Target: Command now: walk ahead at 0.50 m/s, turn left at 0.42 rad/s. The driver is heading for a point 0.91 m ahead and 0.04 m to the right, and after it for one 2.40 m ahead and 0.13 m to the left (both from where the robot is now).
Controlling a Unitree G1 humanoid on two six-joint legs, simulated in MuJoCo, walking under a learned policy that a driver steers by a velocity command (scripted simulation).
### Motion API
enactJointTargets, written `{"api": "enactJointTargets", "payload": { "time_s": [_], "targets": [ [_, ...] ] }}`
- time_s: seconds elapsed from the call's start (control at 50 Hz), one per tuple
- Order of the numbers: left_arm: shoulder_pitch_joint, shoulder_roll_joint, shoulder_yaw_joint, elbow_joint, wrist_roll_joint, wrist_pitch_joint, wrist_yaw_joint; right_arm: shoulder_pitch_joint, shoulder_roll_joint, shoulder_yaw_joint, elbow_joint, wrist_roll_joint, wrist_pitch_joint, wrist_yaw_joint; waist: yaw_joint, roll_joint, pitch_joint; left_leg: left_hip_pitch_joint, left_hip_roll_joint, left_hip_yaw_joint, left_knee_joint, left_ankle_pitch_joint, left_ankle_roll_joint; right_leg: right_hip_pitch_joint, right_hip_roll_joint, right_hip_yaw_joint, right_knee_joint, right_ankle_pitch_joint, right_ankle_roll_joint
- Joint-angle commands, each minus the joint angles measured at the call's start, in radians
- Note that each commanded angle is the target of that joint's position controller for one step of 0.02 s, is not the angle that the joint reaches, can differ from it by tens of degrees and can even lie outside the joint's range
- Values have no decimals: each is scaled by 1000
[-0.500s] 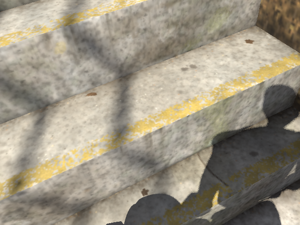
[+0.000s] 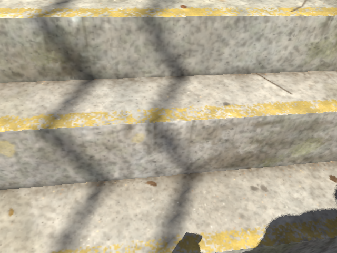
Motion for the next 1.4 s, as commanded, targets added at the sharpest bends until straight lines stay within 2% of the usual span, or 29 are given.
{"api": "enactJointTargets", "payload": {
  "time_s": [0.02, 0.14, 0.16, 0.22, 0.26, 0.3, 0.32, 0.42, 0.46, 0.5, 0.52, 0.56, 0.62, 0.68, 0.72, 0.74, 0.76, 0.8, 0.88, 0.94, 1.0, 1.04, 1.08, 1.14, 1.2, 1.24, 1.3, 1.34, 1.4],
  "targets": [
    [-175, 46, 29, -52, -23, -9, 4, 25, -75, -10, -32, -2, -12, -7, -11, 157, 81, 173, 227, -285, -274, 139, 189, -120, -17, -24, -61, -54, 15],
    [61, 269, 127, -75, 0, -14, -11, -198, -213, -41, -57, 6, 9, -27, 252, 134, -35, 233, 98, -39, -25, 1396, 68, 712, 23, -53, -1033, -324, -32],
    [269, 280, 150, 2, -20, 3, -2, -285, -254, -49, -101, -7, 0, -33, 315, 142, -119, 263, 122, -54, 142, 1329, 45, 930, 13, -17, -1398, -78, -52],
    [426, 176, 108, 229, 30, 46, 12, -248, 102, 32, -188, -3, -103, 32, 86, -302, 57, -848, -182, -63, 1371, -52, -18, 1535, -278, 219, -1083, 1676, -1],
    [478, 129, 121, 229, 69, 86, 18, -310, 79, 36, -242, 71, -121, 60, 122, -180, -57, -1176, -134, -12, 1836, -1, -9, 1573, -313, 267, -1146, 997, -106],
    [294, 120, 115, 219, 75, 80, 25, -507, 128, 91, -392, 67, -111, 85, 42, -122, 86, -1352, -48, 5, 2025, -64, -31, 1350, -291, 226, -1263, 555, -98],
    [480, 89, 122, 280, 59, 70, 25, -657, 58, 89, -419, 8, -126, 68, 189, -54, 50, -1385, -93, 94, 1898, -84, -63, 1613, -186, 271, -1189, 977, -87],
    [287, 133, 122, 201, -6, 61, 123, -859, 30, 128, -539, -49, -80, 92, 63, -80, -191, -191, -18, 286, 442, 74, -115, 1131, -121, 195, -1438, 1417, -3],
    [313, 261, 162, 198, -5, 48, 124, -687, -74, 59, -444, -12, -9, 43, 29, -275, -173, 124, -13, 152, -5, 228, -100, 1081, -165, 314, -1326, 1629, -2],
    [263, 270, 198, 123, -51, 20, 97, -379, -228, -21, -281, 8, 55, 15, -73, -25, -117, 401, 161, -26, -518, 700, 46, 890, -18, 327, -867, 758, 90],
    [179, 198, 194, 65, -89, 17, 70, -289, -186, -5, -161, -14, 73, 18, -81, 331, 50, 551, 303, -18, -672, 1061, 144, 430, 228, 170, -121, -623, 203],
    [316, 88, 150, 2, -150, 5, 55, -551, -96, 31, -35, -93, 35, -6, 187, 536, 243, 657, 392, 268, -375, 1868, 32, -373, 276, 119, 927, -1338, 116],
    [347, 182, 114, -86, -87, 10, 9, -608, -218, -37, -92, -51, 23, -37, 221, 15, -55, 1025, 377, 250, -135, 1734, 24, -533, 63, 40, 454, -1126, 54],
    [619, 225, 85, -3, 34, 16, -25, -886, -436, -93, -254, 8, 11, -32, 405, -18, -339, 601, 291, 316, -139, 1886, 34, 447, -30, 52, -479, -515, -2],
    [730, 263, 109, 79, 25, 56, -12, -872, -367, -60, -291, 6, 23, 18, 478, 2, -324, 600, 249, 291, 43, 1823, 42, 681, 5, 26, -919, -434, -55],
    [718, 348, 140, 126, 41, 28, -9, -846, -308, -53, -351, 10, 19, 20, 421, -271, -176, 417, 85, 307, 287, 1447, -33, 804, 0, 103, -1125, 109, -99],
    [530, 356, 141, 165, 65, 13, -10, -584, -198, -52, -344, 24, 12, 45, 116, -711, -162, -46, -90, 320, 512, 171, -106, 1119, -3, 253, -1055, 508, -109],
    [199, 170, 118, 40, 18, 26, -3, -358, -223, -60, -275, 34, 0, 109, -61, -352, -273, -170, -62, 372, 777, 5, -112, 965, 14, 249, -827, 326, -106],
    [-544, 105, 73, -220, -22, 6, 57, 342, -171, -77, -23, -52, 46, 47, -476, 138, 167, 397, 177, 195, -236, 422, 145, -147, 98, -27, -16, -81, 71],
    [-315, -170, -41, -369, -46, 9, 17, 6, 121, 54, 32, -73, -10, 48, 4, 105, 280, -45, 174, 198, -301, 618, 20, -172, 181, 166, 610, -522, -55],
    [-196, -195, -84, -379, -68, -12, -17, -166, 2, 66, 106, -18, 40, 53, 208, 93, 168, -283, 114, 275, -437, 729, -49, -2, 193, 31, 363, -234, -27],
    [34, -104, -73, -319, 31, -13, -29, -223, -280, -15, 64, -17, 18, 37, 333, 238, 11, -182, 225, 146, -456, 979, 36, 74, 57, -53, 499, -362, -14],
    [-118, -75, -91, -328, -5, 32, 5, -153, -466, -87, 60, 44, -2, -17, 225, 210, 63, 67, 508, -237, -614, 488, 190, -52, -131, 109, 120, -555, 7],
    [-465, 15, -34, -314, -40, 88, 28, 138, -277, -51, 112, -8, 34, -95, -40, -96, 158, 495, 486, -178, -595, 522, 187, -273, -96, 35, 2, -414, 85],
    [-248, 99, 5, -325, -28, -2, -19, 174, -239, -32, 110, 10, 35, -58, 108, 107, -251, 190, 293, 156, -187, 1871, 116, 761, 34, 45, -560, -389, -138],
    [241, 258, 96, -120, -25, 41, 13, 0, -276, -58, 34, 17, -17, 0, 273, -30, -392, -165, 184, 187, 215, 1342, 28, 1225, -98, 402, -860, -477, -236],
    [-194, 51, 44, -122, 85, 88, 12, -240, -35, -33, -270, 87, -30, -7, -51, -234, -46, -616, -55, 62, 1516, -80, -70, 528, -207, 406, -950, -624, -128],
    [-296, 0, 50, -90, 65, 55, 13, 158, -97, -34, -122, 10, -8, -14, -252, 39, 5, -377, -55, 283, 1319, 164, -122, 316, -87, 56, -821, -607, -31],
    [-386, 116, 78, -121, 61, 27, 13, 385, -141, -40, -43, 32, 32, -43, -365, 20, 57, -90, -22, 302, 1216, 257, -110, 21, -120, 51, -867, -721, -21]
  ]
}}
Keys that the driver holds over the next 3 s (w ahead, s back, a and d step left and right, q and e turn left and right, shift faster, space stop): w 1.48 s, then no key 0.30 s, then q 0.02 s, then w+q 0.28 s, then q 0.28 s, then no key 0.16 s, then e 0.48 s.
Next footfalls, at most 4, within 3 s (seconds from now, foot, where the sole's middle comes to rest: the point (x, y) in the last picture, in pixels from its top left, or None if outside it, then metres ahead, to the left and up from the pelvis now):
0.18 right None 0.10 -0.17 -0.77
0.54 left None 0.02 -0.01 -0.75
0.70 right None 0.15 -0.24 -0.57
1.00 left None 0.07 -0.11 -0.77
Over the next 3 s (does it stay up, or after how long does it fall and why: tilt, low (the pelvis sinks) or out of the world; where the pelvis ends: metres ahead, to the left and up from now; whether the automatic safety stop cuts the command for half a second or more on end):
stays up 0.15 -0.08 0.11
